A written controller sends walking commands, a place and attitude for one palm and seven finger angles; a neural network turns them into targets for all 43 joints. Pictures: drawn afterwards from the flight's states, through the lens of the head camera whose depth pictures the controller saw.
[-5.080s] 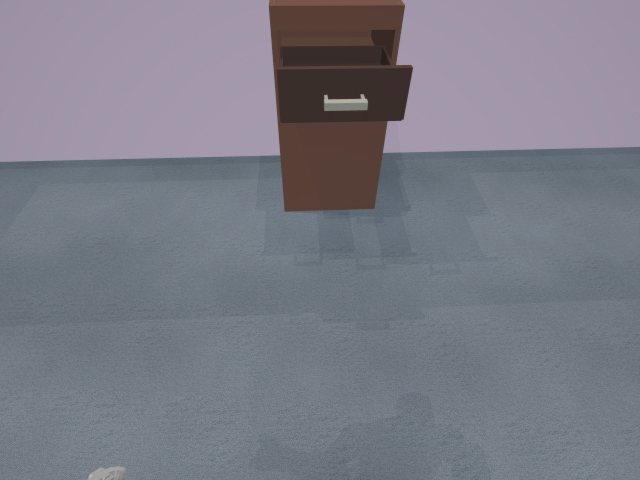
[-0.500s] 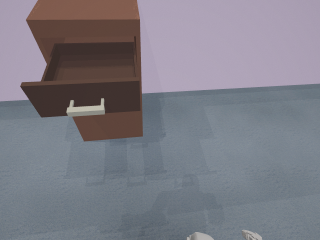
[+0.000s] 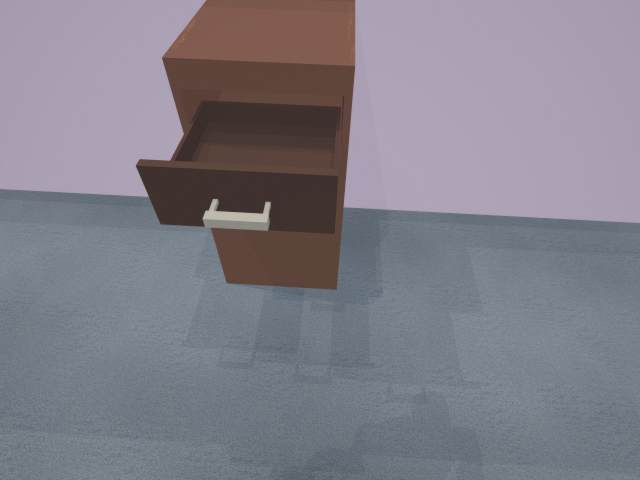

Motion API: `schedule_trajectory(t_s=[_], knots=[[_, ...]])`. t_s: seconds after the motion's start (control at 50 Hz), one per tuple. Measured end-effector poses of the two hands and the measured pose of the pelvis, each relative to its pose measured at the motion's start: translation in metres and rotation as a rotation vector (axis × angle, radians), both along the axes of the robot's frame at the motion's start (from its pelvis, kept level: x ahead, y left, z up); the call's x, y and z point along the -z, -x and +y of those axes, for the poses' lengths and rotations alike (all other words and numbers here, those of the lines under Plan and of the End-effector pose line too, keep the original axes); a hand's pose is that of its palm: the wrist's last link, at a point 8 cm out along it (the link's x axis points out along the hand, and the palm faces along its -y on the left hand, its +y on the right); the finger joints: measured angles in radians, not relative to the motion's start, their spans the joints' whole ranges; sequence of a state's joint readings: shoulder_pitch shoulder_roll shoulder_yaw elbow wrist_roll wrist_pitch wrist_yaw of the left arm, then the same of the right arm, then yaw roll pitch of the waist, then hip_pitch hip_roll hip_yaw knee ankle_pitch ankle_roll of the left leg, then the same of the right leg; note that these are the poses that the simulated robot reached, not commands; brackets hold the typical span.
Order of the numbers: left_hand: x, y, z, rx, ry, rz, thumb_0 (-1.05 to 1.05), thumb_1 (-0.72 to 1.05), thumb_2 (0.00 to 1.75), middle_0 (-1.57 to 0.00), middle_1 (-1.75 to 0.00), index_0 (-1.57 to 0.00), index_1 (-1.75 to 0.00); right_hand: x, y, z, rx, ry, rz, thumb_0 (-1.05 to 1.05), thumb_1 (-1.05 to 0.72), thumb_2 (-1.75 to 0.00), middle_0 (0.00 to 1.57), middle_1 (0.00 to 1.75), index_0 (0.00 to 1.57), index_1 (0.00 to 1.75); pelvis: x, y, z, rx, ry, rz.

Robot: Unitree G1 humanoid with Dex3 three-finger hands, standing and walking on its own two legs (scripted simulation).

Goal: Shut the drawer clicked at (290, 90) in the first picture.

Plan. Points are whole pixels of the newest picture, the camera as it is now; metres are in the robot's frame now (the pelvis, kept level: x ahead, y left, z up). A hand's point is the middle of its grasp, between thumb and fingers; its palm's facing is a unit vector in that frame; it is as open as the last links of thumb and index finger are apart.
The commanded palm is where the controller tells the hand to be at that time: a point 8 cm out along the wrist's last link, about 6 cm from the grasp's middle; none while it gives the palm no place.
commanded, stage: take the last steps up to it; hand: left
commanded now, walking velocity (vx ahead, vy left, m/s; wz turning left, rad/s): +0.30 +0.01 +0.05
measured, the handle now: (239, 212) +0.58 +0.22 -0.06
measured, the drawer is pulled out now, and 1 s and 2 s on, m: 0.29 0.29 0.29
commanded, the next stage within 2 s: come to a stop and stand still in 0.84 s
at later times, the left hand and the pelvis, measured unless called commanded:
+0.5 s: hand (201, 450) +0.19 +0.20 -0.17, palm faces -0.02 -0.99 -0.16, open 7.4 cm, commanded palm none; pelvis +0.11 +0.03 +0.00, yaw -1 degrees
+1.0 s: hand (214, 415) +0.25 +0.20 -0.20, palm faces +0.13 -0.98 -0.15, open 7.3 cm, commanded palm none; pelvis +0.27 +0.02 -0.01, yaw +2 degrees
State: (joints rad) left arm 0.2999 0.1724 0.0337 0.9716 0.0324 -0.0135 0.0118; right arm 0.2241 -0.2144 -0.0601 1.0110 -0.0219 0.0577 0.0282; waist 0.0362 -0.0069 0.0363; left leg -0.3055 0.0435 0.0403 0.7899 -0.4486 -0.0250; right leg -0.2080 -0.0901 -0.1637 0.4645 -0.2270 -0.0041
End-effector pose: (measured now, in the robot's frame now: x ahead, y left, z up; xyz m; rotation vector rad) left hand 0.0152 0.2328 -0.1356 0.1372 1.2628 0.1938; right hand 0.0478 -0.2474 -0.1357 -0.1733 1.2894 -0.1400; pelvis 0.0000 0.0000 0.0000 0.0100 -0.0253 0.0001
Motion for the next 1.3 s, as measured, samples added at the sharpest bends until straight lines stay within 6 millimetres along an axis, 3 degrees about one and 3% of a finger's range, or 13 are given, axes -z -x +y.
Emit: schedule_trajectory(t_s=[0.12, 0.22, 0.38, 0.48, 0.56, 0.64, 0.7, 0.78, 0.88, 0.98, 1.12, 1.2, 1.3], knots=[[0.023, 0.043, 0.031, -0.055, 0.043, 0.155, 0.0, 0.91, 0.9, -0.2, -0.3, -0.2, -0.3, -0.006, -0.012, 0.033, -0.02, 0.039, -0.062, 0.0, -0.91, -0.9, 0.2, 0.3, 0.2, 0.3, 0.007, -0.01, 0.027, -0.001, 0.025, -0.001], [0.015, 0.026, 0.046, -0.035, 0.058, 0.182, 0.01, 0.91, 0.9, -0.2, -0.3, -0.19, -0.3, -0.013, 0.012, 0.059, 0.022, 0.025, 0.004, 0.0, -0.91, -0.9, 0.2, 0.3, 0.2, 0.3, -0.004, -0.028, 0.039, -0.011, 0.04, 0.0], [0.01, -0.064, 0.044, 0.01, 0.053, 0.081, 0.01, 0.91, 0.9, -0.2, -0.3, -0.19, -0.3, -0.008, 0.05, 0.083, 0.107, -0.027, 0.195, 0.0, -0.91, -0.9, 0.2, 0.3, 0.2, 0.3, -0.006, -0.067, 0.04, -0.005, 0.023, 0.002], [0.01, -0.148, 0.024, 0.081, 0.052, 0.004, 0.01, 0.91, 0.9, -0.2, -0.3, -0.19, -0.3, -0.001, 0.056, 0.083, 0.171, -0.056, 0.285, 0.0, -0.91, -0.9, 0.2, 0.3, 0.2, 0.3, 0.002, -0.101, 0.029, 0.009, 0.01, 0.005], [0.012, -0.221, 0.0, 0.133, 0.043, -0.088, 0.01, 0.91, 0.9, -0.2, -0.3, -0.19, -0.3, 0.01, 0.045, 0.072, 0.2, -0.078, 0.352, 0.0, -0.91, -0.9, 0.2, 0.3, 0.2, 0.3, 0.014, -0.137, 0.012, 0.008, 0.008, 0.009], [0.013, -0.261, -0.016, 0.104, 0.035, -0.184, 0.0, 0.91, 0.9, -0.2, -0.3, -0.2, -0.3, 0.022, 0.005, 0.048, 0.176, -0.08, 0.365, 0.0, -0.91, -0.9, 0.2, 0.3, 0.2, 0.3, 0.022, -0.165, -0.003, -0.017, 0.017, -0.003], [0.009, -0.259, -0.022, 0.063, 0.035, -0.16, 0.0, 0.91, 0.9, -0.2, -0.3, -0.2, -0.3, 0.021, -0.054, 0.029, 0.13, -0.052, 0.272, 0.0, -0.91, -0.9, 0.2, 0.3, 0.2, 0.3, 0.014, -0.183, -0.007, -0.03, 0.028, -0.007], [0.002, -0.253, -0.008, 0.005, -0.005, -0.112, -0.02, 0.95, 0.9, -0.2, -0.3, -0.2, -0.3, 0.013, -0.146, 0.013, 0.071, -0.019, 0.094, 0.0, -0.91, -0.9, 0.2, 0.3, 0.2, 0.3, 0.005, -0.207, -0.007, -0.039, 0.032, 0.003], [0.009, -0.237, 0.005, -0.021, 0.013, 0.001, -0.02, 0.94, 0.9, -0.2, -0.3, -0.2, -0.3, -0.001, -0.245, 0.017, -0.003, 0.0, -0.081, 0.0, -0.92, -0.9, 0.19, 0.3, 0.2, 0.3, 0.002, -0.235, 0.002, -0.036, 0.042, 0.005], [0.03, -0.221, 0.016, -0.078, 0.062, 0.112, -0.01, 0.92, 0.9, -0.2, -0.3, -0.2, -0.3, -0.007, -0.315, 0.039, -0.074, 0.026, -0.173, 0.0, -0.92, -0.9, 0.19, 0.3, 0.2, 0.3, 0.011, -0.269, 0.022, -0.035, 0.053, -0.008], [0.026, -0.227, 0.017, -0.083, 0.081, 0.216, 0.0, 0.92, 0.9, -0.2, -0.3, -0.19, -0.3, -0.012, -0.339, 0.068, -0.07, 0.027, -0.147, -0.01, -0.93, -0.9, 0.2, 0.3, 0.2, 0.3, 0.002, -0.291, 0.034, -0.02, 0.031, -0.012], [0.021, -0.238, 0.016, -0.069, 0.072, 0.219, 0.0, 0.91, 0.9, -0.2, -0.3, -0.19, -0.3, -0.014, -0.338, 0.059, -0.041, 0.04, -0.125, -0.02, -0.95, -0.9, 0.2, 0.3, 0.21, 0.3, -0.002, -0.289, 0.03, -0.01, 0.032, -0.004], [0.018, -0.254, 0.013, -0.057, 0.035, 0.176, 0.0, 0.91, 0.9, -0.2, -0.3, -0.19, -0.3, -0.01, -0.32, 0.037, -0.015, 0.041, -0.083, -0.02, -0.93, -0.9, 0.2, 0.3, 0.21, 0.3, -0.001, -0.282, 0.015, -0.005, 0.026, 0.004]])
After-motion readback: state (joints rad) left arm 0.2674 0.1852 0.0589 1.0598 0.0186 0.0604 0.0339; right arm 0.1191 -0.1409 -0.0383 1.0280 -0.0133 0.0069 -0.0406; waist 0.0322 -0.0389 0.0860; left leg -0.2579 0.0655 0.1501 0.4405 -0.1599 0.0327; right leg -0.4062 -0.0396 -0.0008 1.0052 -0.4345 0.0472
